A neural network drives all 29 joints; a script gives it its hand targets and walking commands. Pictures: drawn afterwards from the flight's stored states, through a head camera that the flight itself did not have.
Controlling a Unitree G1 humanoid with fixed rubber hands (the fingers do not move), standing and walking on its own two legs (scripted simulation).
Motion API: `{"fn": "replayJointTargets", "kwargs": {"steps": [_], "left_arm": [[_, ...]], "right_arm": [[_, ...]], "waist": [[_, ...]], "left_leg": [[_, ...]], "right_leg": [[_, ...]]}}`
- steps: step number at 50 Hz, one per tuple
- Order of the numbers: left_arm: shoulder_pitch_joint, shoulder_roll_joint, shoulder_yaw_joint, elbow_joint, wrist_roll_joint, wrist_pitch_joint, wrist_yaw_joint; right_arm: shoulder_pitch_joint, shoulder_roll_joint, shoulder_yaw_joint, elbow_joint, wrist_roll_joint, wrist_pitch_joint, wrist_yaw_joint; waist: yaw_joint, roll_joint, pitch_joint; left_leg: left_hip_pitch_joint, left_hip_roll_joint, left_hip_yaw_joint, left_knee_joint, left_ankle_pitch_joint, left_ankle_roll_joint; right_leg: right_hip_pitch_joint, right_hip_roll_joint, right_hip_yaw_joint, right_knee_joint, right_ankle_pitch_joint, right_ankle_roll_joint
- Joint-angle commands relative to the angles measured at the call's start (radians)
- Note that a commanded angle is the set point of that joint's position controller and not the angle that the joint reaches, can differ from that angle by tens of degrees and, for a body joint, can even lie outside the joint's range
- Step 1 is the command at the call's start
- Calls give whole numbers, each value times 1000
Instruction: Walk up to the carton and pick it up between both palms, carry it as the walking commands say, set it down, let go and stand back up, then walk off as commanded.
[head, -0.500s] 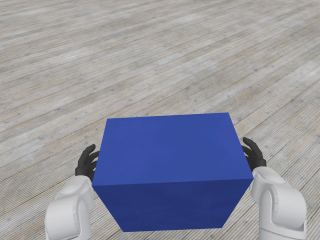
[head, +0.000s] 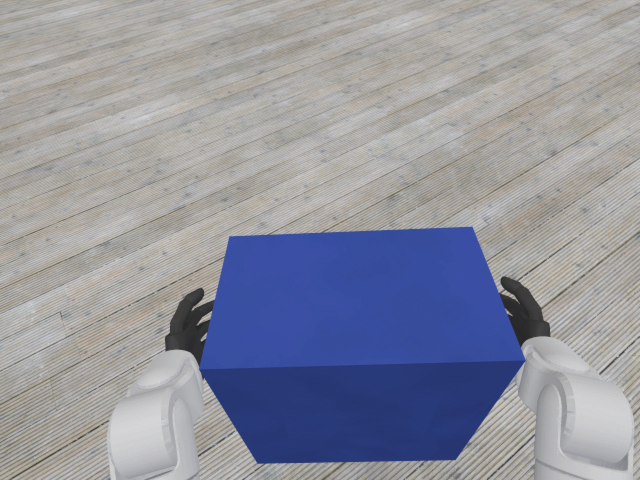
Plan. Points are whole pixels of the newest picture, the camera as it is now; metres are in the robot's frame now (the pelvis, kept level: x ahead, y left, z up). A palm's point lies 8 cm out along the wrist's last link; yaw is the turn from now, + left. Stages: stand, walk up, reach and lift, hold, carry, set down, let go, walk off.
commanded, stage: carry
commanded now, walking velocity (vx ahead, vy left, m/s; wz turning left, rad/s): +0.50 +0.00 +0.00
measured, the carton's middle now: (352, 358) +0.27 -0.01 -0.01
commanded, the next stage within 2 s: none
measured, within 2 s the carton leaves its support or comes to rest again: neither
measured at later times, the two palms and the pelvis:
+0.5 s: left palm (216, 173) +0.55 +0.19 +0.08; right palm (453, 171) +0.53 -0.17 +0.08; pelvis +0.29 +0.02 +0.00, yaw -3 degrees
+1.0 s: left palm (269, 82) +0.83 +0.13 +0.07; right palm (449, 73) +0.84 -0.24 +0.07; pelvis +0.59 -0.05 +0.00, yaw +0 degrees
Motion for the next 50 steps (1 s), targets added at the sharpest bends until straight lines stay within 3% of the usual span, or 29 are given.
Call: {"fn": "replayJointTargets", "kwargs": {"steps": [1,4,8,13,16,18,19,20,21,22,23,24,25,26,27,29,33,36,38,41,42,43,44,45,46,47,48,49,50], "left_arm": [[-378,-706,-785,-110,-378,12,-168],[-367,-702,-785,-109,-408,-1,-184],[-347,-644,-782,-134,-421,-4,-199],[-325,-595,-763,-115,-406,15,-206],[-332,-587,-764,-103,-392,27,-202],[-335,-584,-771,-97,-384,34,-199],[-338,-584,-777,-96,-382,36,-196],[-346,-589,-785,-98,-381,38,-194],[-362,-587,-791,-101,-380,40,-194],[-387,-596,-786,-96,-387,45,-199],[-414,-601,-773,-79,-391,49,-200],[-428,-619,-766,-59,-383,42,-202],[-452,-649,-766,-66,-393,32,-207],[-467,-674,-762,-62,-401,22,-208],[-458,-690,-755,-41,-399,16,-206],[-424,-693,-744,-13,-372,4,-192],[-394,-685,-770,-37,-353,-7,-161],[-376,-673,-790,-73,-345,0,-145],[-367,-660,-797,-90,-343,7,-141],[-360,-641,-801,-112,-350,16,-141],[-331,-638,-794,-106,-347,20,-143],[-319,-636,-786,-106,-343,22,-146],[-320,-625,-777,-121,-340,22,-151],[-344,-608,-770,-137,-335,22,-150],[-338,-610,-770,-110,-338,27,-149],[-345,-640,-773,-100,-344,26,-154],[-349,-672,-776,-96,-353,19,-159],[-364,-701,-782,-102,-368,9,-162],[-367,-713,-783,-102,-383,1,-168]], "right_arm": [[-422,752,821,-120,381,0,195],[-384,750,812,-102,351,-21,177],[-343,738,825,-103,324,-34,149],[-356,711,835,-108,320,-10,134],[-374,708,837,-101,331,7,140],[-391,707,832,-89,342,17,148],[-396,711,828,-79,347,20,153],[-383,722,828,-61,352,23,158],[-370,724,824,-46,349,22,163],[-349,714,801,-18,333,21,167],[-371,712,786,-10,333,13,166],[-406,741,777,-20,345,7,169],[-438,778,781,-39,356,-3,172],[-474,796,792,-72,370,-11,175],[-477,800,794,-77,379,-15,178],[-451,783,798,-74,385,-20,184],[-400,737,789,-91,378,-22,195],[-369,708,783,-114,369,-11,201],[-345,690,786,-122,361,-3,201],[-337,670,803,-157,354,6,197],[-343,662,810,-169,351,10,198],[-348,655,814,-170,349,14,198],[-362,649,814,-168,351,18,198],[-345,657,819,-154,349,27,197],[-352,657,802,-119,347,30,197],[-357,691,804,-105,352,21,197],[-377,722,814,-113,368,9,198],[-402,739,818,-123,375,-4,195],[-409,741,817,-127,371,-15,190]], "waist": [[12,-50,-318],[9,-122,-293],[12,-171,-250],[13,-216,-171],[17,-223,-142],[23,-214,-162],[17,-198,-189],[-2,-157,-256],[-21,-83,-328],[-33,124,-386],[-34,311,-367],[-37,209,-348],[-34,98,-307],[-25,8,-270],[-21,-15,-249],[-17,25,-232],[-21,110,-180],[-24,147,-135],[-27,170,-132],[-23,170,-191],[-6,143,-243],[14,109,-307],[33,30,-372],[6,-213,-441],[12,-264,-436],[8,-189,-408],[13,-89,-371],[12,-46,-335],[7,-63,-322]], "left_leg": [[-311,47,-74,113,101,-5],[-295,32,-23,-63,152,-16],[-304,-9,58,-220,211,-18],[-255,-42,137,-406,268,0],[-196,-71,192,-543,270,9],[-114,-103,240,-645,251,10],[-25,-122,265,-721,272,11],[177,-121,264,-780,322,12],[401,-3,74,-786,204,33],[541,279,-310,-827,193,107],[646,372,-550,-916,303,210],[590,371,-470,-902,384,249],[509,336,-373,-913,432,241],[433,306,-278,-935,430,206],[393,280,-202,-958,405,170],[369,239,-98,-980,398,125],[417,196,13,-974,585,86],[394,148,92,-955,681,80],[400,143,117,-929,737,87],[417,137,153,-758,977,79],[414,113,174,-618,969,63],[346,89,195,-443,881,38],[144,57,164,-211,672,16],[-150,-42,108,68,132,1],[-294,-59,0,236,-49,8],[-325,1,-67,264,-27,16],[-314,26,-83,222,47,8],[-305,47,-76,156,90,-7],[-298,57,-68,96,115,-19]], "right_leg": [[483,-355,453,-273,129,-115],[466,-316,330,-320,172,-61],[503,-280,216,-318,337,-40],[488,-234,135,-310,357,-18],[497,-223,109,-280,393,-11],[522,-213,86,-194,530,3],[520,-198,61,-109,595,20],[446,-173,27,37,574,49],[253,-150,44,222,375,86],[24,-84,62,501,58,108],[-228,20,133,696,-332,112],[-262,-50,224,811,-333,85],[-258,-86,265,793,-272,72],[-224,-109,270,720,-216,76],[-190,-122,259,626,-181,81],[-148,-108,200,496,-133,91],[-213,-76,117,340,-32,101],[-178,-33,53,167,17,90],[-141,-10,20,93,41,75],[-1,49,-23,-5,55,58],[103,68,-44,-85,88,53],[273,57,-50,-164,140,44],[470,-86,147,-170,11,-2],[666,-376,575,-195,50,-131],[678,-434,686,-224,55,-209],[607,-429,634,-241,78,-199],[534,-396,558,-257,92,-173],[474,-366,483,-274,86,-133],[445,-344,435,-295,73,-104]]}}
